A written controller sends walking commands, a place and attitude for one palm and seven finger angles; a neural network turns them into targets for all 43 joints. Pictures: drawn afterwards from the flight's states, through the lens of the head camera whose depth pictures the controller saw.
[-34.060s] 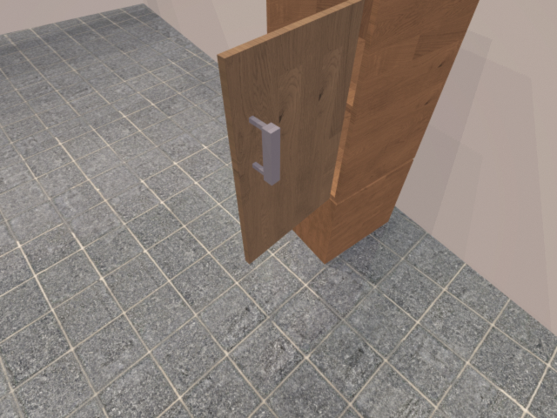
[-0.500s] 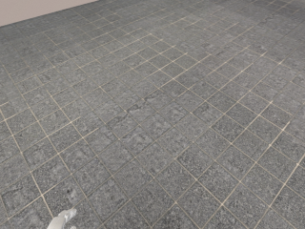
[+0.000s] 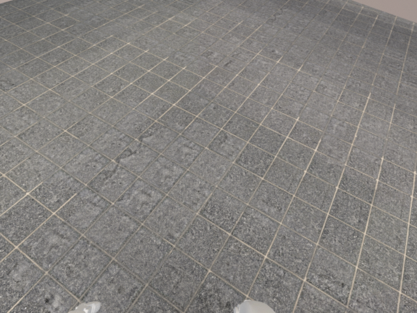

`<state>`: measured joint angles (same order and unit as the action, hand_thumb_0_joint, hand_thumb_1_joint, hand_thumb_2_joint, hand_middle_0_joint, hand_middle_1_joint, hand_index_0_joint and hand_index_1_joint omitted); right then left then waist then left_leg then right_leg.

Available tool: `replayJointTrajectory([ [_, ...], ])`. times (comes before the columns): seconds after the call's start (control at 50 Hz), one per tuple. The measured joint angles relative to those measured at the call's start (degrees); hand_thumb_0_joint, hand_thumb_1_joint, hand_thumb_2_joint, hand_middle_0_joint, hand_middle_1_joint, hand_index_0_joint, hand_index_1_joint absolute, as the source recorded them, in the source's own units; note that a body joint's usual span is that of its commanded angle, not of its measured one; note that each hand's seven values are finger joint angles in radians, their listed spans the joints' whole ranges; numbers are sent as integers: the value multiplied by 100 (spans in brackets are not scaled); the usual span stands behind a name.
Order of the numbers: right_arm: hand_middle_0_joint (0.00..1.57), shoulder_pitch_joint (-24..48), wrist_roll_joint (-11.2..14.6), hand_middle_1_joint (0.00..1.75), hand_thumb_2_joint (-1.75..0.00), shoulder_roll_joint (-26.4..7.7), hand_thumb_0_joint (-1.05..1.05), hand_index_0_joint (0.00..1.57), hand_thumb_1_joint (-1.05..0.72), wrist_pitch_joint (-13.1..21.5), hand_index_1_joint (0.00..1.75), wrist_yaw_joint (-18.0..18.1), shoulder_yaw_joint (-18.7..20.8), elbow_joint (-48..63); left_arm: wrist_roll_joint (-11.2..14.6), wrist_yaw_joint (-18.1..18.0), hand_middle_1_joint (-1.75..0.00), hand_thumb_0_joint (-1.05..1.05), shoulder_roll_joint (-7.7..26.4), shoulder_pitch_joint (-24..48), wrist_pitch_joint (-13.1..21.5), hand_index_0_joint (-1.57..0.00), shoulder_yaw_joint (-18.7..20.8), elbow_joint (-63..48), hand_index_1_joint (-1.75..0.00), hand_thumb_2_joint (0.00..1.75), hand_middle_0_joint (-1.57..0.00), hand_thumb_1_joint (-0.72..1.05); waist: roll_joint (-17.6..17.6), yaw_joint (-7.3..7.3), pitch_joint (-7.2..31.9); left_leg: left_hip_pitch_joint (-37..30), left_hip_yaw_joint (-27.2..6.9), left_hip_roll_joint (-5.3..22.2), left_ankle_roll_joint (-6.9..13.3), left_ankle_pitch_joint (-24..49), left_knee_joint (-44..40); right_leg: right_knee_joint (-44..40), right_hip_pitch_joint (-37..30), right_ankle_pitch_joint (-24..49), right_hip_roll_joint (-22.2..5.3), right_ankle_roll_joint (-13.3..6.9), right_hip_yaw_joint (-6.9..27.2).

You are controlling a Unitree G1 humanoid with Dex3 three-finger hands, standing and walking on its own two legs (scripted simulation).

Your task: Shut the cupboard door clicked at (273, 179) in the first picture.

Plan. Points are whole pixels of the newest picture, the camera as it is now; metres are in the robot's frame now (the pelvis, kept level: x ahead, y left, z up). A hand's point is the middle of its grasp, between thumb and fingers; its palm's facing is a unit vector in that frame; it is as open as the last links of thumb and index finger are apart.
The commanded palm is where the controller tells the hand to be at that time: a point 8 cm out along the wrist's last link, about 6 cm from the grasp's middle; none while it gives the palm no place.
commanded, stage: turn to face it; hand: left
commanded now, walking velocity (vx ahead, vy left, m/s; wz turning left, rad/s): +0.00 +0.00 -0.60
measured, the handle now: out of the picture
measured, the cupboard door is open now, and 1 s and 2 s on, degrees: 60 60 60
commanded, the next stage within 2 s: take the last steps up to it in 1.80 s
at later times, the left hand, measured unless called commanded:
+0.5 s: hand (144, 309) +0.14 +0.14 -0.17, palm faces -0.27 -0.94 -0.23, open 7.4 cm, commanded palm none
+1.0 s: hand (186, 265) +0.24 +0.06 -0.16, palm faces -0.56 -0.78 -0.29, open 7.4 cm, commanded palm none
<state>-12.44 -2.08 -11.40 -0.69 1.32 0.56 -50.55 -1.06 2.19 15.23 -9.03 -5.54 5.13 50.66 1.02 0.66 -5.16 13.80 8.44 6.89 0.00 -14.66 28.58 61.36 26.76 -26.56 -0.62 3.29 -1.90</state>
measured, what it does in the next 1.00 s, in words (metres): steps on the spot, turning right: right foot, then left foot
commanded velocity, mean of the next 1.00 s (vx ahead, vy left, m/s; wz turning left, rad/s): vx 0.00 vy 0.00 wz -0.60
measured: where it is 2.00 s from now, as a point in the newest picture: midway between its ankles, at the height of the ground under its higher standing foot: outside the picture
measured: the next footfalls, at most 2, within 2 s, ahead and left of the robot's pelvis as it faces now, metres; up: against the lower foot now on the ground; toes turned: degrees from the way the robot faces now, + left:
right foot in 0.18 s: +0.01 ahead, -0.15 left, +0.00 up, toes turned -12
left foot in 0.56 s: +0.12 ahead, +0.08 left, +0.00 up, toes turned -17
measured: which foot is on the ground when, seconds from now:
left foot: down 0.00-0.18, up 0.20-0.54, down 0.56-0.92, up 0.94-1.00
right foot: up 0.00-0.16, down 0.18-0.56, up 0.58-0.92, down 0.94-1.00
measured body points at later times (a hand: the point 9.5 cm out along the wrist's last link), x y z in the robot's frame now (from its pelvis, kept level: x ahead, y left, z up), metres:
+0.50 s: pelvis +0.01 -0.03 +0.00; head +0.06 -0.05 +0.44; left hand +0.16 +0.19 -0.15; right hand +0.04 -0.31 -0.14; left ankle +0.06 +0.10 -0.71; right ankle -0.03 -0.14 -0.74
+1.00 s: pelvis +0.02 -0.05 -0.02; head +0.04 -0.09 +0.43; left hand +0.27 +0.10 -0.14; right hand -0.10 -0.30 -0.17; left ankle +0.07 +0.09 -0.70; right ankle -0.06 -0.14 -0.74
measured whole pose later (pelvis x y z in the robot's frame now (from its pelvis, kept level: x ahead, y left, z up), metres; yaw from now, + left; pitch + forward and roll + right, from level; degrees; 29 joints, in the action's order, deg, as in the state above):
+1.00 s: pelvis +0.02 -0.05 -0.02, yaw -36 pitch +1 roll -1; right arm -12.2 -1.2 -16.6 -3.9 1.0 3.1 -52.8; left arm -1.2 1.2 13.8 -7.6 -2.4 3.4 49.7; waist -3.6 -0.6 -5.4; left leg 22.3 5.4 8.1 -4.3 -30.1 54.4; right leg 35.9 16.6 -19.9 -0.4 -0.9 -2.5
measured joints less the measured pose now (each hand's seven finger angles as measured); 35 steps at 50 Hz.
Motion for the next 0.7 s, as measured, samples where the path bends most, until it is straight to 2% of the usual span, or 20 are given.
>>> replayJointTrajectory([
  [0.12, 21, -74, -6, 30, -90, -103, 0, 21, -90, -41, 30, -57, 112, -136, -5, 18, -30, 1, -47, 127, 10, -20, -24, -54, -30, 90, -20, 91, -209, -105, -1, -68, 386, 268, -148, -140, 152, -1350, -562, 105, -120, -87, -193],
  [0.18, 21, -146, 28, 30, -90, -214, 0, 21, -90, -93, 30, -95, 185, -169, -12, 22, -30, 1, -51, 120, 120, -20, -77, -140, -30, 90, -20, 91, -283, -132, 50, 79, 560, 413, -294, -408, 636, -2601, -1114, 898, -113, -235, -274],
  [0.2, 21, -156, 50, 30, -90, -246, 1, 21, -90, -130, 30, -104, 208, -179, -28, 2, -30, 0, -33, 100, 202, -20, -88, -162, -30, 90, -20, 91, -242, -111, 100, 259, 528, 387, -353, -789, 1034, -2802, -1177, 712, -128, -311, -200],
  [0.24, 21, -19, 74, 30, -90, -401, 1, 21, -90, -273, 30, -69, 251, -238, -16, -73, -30, 0, -156, 123, 291, -20, -142, -116, -30, 90, -20, 91, -429, -113, 22, 721, -66, 234, -402, -1462, 2141, -2568, -1028, 572, 0, -416, -121],
  [0.26, 21, 52, 82, 30, -90, -445, 1, 21, -91, -319, 30, -44, 267, -257, -11, -110, -30, 0, -207, 97, 305, -20, -165, -111, -30, 90, -20, 91, -462, -116, -4, 940, -286, 105, -422, -1525, 2651, -2589, -1021, 633, 33, -440, -62],
  [0.3, 21, 165, 87, 30, -90, -478, 1, 20, -91, -332, 30, -28, 278, -250, -2, -168, -30, 0, -270, 24, 297, -20, -192, -97, -30, 90, -20, 91, -440, -118, -33, 1264, -485, -67, -486, -1288, 3277, -2796, -1082, 836, 74, -447, 74],
  [0.36, 20, 261, 89, 30, -90, -444, 1, 20, -91, -291, 30, -50, 263, -153, -7, -189, -30, 0, -302, -81, 280, -20, -226, -45, -30, 90, -20, 91, -315, -119, -13, 1454, -558, -199, -558, -939, 3260, -3109, -1179, 1026, 107, -466, 264],
  [0.44, 20, 380, 104, 30, -90, -358, 1, 20, -91, -256, 30, -69, 229, -35, -26, -176, -30, 0, -305, -186, 267, -20, -238, -6, -30, 90, -20, 91, -146, -47, 25, 1338, -623, -330, -576, -841, 2524, -3278, -1208, 1129, 170, -450, 524],
  [0.5, 20, 463, 135, 30, -90, -285, 1, 20, -91, -207, 30, -63, 193, 33, -36, -168, -30, 0, -273, -236, 243, -20, -212, 25, -30, 90, -20, 91, -19, 27, 51, 1037, -645, -442, -541, -812, 1701, -3208, -1155, 1101, 228, -394, 735],
  [0.54, 20, 487, 152, 30, -90, -243, 1, 20, -91, -142, 30, -49, 156, 80, -17, -169, -30, 0, -231, -270, 208, -20, -183, 51, -30, 90, -20, 91, 55, 50, 88, 686, -627, -511, -499, -425, 876, -3037, -1069, 1014, 283, -326, 880],
  [0.56, 20, 461, 148, 30, -90, -250, 1, 20, -91, -90, 30, -47, 134, 123, 0, -169, -30, 0, -219, -302, 180, -20, -171, 51, -30, 90, -20, 91, 28, 46, 144, 493, -640, -482, -379, -170, 397, -2892, -984, 938, 360, -286, 922],
  [0.58, 20, 460, 120, 30, -90, -215, 1, 20, -91, -42, 30, -35, 120, 131, 23, -161, -30, 0, -175, -278, 146, -20, -149, 68, -30, 90, -20, 91, 82, 39, 147, 490, -592, -487, -154, -76, 367, -2583, -849, 659, 373, -275, 939],
  [0.62, 20, 439, 58, 30, -90, -139, 0, 20, -91, 0, 30, -23, 51, 160, 7, -136, -30, 1, -78, -213, 95, -20, -102, 91, -30, 90, -20, 91, 165, 61, 89, 458, -446, -417, 31, -150, 480, -1450, -474, -99, 375, -220, 754],
  [0.66, 21, 362, 22, 30, -90, -86, 0, 20, -91, 10, 30, -10, 5, 185, -9, -89, -30, 1, -5, -147, 74, -20, -52, 104, -30, 90, -20, 91, 162, 63, 43, 321, -345, -310, 40, -163, 374, -401, -160, -274, 315, -140, 477],
  [0.7, 21, 288, 2, 30, -90, -62, 0, 21, -91, -2, 30, 1, -9, 178, -10, -45, -30, 1, 35, -91, 50, -20, -17, 76, -30, 90, -20, 91, 113, 67, 4, 169, -245, -199, 12, -105, 200, 70, -21, -206, 196, -64, 248],
])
